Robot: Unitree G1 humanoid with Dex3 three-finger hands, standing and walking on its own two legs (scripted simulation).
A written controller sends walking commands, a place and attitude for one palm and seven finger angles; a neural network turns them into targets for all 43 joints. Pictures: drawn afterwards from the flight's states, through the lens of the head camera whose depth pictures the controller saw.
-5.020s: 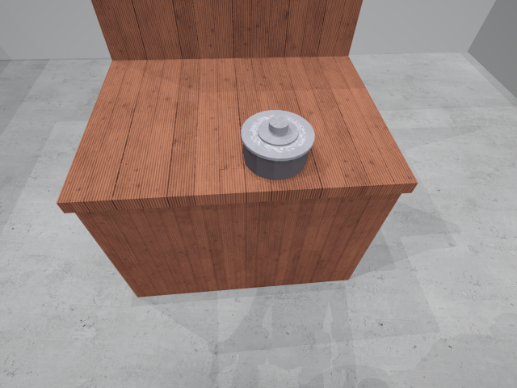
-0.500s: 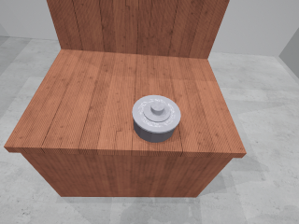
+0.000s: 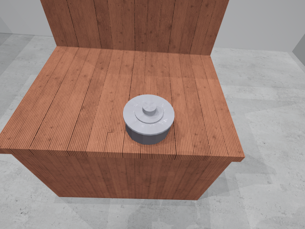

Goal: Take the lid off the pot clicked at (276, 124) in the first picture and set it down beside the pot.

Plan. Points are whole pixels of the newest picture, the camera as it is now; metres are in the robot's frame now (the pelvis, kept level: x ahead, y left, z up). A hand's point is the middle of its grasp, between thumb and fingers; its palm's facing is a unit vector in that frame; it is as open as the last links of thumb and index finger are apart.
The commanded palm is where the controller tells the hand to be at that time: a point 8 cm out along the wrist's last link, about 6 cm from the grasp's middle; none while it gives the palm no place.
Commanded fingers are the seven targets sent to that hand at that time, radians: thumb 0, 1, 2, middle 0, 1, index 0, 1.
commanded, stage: shuffle to correct the standing spot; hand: left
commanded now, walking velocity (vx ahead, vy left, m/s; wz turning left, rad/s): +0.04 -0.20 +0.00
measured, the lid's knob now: (149, 108) +0.49 +0.05 +0.00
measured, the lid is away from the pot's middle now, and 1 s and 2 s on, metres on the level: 0.00 0.00 0.00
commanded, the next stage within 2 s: come to a stop and stand still in 0.62 s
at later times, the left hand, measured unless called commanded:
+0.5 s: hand out of the picture +0.06 +0.15 -0.18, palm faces +0.02 -0.99 -0.13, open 7.4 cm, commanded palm none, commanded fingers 0.00 0.90 0.90 -0.20 -0.30 -0.20 -0.30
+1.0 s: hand out of the picture +0.10 +0.08 -0.18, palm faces +0.03 -0.98 -0.18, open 7.2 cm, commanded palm none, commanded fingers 0.00 0.90 0.90 -0.20 -0.30 -0.20 -0.30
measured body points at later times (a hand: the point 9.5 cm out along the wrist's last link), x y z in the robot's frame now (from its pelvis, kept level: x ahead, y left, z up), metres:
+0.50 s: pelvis +0.02 -0.03 +0.01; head +0.06 +0.02 +0.45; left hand +0.06 +0.20 -0.17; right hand +0.04 -0.27 -0.12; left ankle +0.00 +0.04 -0.73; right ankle -0.04 -0.21 -0.62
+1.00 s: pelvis +0.05 -0.10 +0.00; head +0.07 -0.08 +0.45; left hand +0.10 +0.13 -0.16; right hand +0.07 -0.33 -0.15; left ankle +0.02 +0.01 -0.73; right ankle +0.03 -0.24 -0.73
